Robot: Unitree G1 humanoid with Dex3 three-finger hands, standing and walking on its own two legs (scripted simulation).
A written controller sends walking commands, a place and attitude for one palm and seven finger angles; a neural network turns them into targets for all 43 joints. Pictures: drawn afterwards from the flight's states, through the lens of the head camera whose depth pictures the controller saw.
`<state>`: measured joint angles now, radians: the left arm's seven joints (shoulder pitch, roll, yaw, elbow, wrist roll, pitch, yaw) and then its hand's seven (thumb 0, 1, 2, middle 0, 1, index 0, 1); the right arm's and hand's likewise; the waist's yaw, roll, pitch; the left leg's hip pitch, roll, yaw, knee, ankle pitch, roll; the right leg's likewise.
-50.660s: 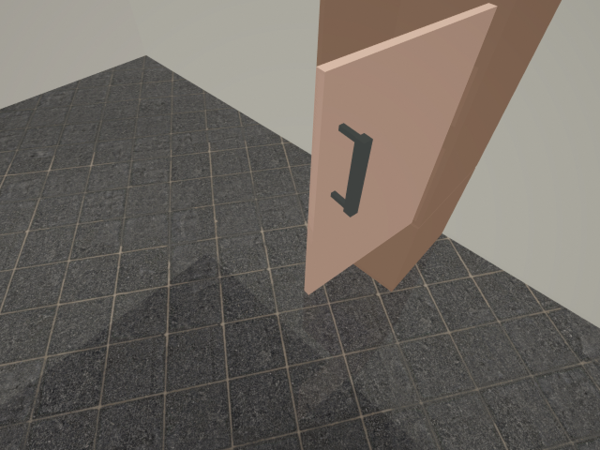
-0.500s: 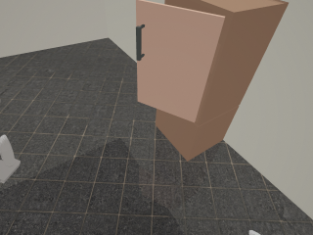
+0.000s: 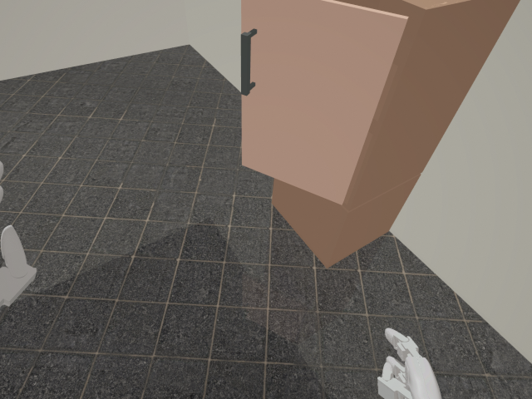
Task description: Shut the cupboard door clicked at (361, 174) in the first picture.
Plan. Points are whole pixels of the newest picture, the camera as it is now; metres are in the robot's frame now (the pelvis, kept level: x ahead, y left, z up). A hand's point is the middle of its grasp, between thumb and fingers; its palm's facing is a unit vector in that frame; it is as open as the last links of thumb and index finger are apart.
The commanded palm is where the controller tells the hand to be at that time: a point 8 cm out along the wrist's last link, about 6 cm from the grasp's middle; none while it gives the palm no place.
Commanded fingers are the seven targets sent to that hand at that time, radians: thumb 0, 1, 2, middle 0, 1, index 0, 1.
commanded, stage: stop stepping back and stand still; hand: left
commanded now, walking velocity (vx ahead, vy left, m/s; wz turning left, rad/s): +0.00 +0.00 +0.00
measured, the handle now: (249, 63) +0.92 +0.10 +0.07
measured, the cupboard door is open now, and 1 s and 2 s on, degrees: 30 30 30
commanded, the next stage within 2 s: let the arm hang, fingers relaxed in 0.14 s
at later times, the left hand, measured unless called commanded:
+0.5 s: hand out of the picture +0.07 +0.19 -0.14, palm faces -0.07 -0.97 -0.24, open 7.4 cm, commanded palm none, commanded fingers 0.00 0.90 0.90 -0.20 -0.30 -0.20 -0.30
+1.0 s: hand out of the picture -0.04 +0.23 -0.16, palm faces +0.01 -0.96 -0.28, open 7.4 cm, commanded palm none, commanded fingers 0.00 0.90 0.90 -0.20 -0.30 -0.20 -0.30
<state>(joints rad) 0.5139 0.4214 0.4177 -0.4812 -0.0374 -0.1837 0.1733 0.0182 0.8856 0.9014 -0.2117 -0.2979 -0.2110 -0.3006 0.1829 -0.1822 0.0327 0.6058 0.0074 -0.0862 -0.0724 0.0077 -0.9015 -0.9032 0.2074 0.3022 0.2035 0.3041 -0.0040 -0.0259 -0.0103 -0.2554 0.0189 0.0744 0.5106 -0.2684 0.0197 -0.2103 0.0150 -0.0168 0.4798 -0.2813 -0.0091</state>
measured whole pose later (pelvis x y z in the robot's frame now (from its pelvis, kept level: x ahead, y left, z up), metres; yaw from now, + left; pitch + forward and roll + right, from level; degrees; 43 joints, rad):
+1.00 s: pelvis -0.04 +0.01 +0.00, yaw +0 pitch -2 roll -1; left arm 0.29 0.24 0.02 1.10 0.02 0.02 0.01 0.01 0.91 0.90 -0.20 -0.30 -0.20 -0.30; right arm 0.29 -0.22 -0.02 1.09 -0.02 0.01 -0.01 0.00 -0.91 -0.90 0.21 0.30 0.20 0.30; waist -0.01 0.03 0.02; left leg -0.24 0.01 0.09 0.44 -0.18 0.04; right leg -0.20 0.01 -0.01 0.42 -0.19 -0.01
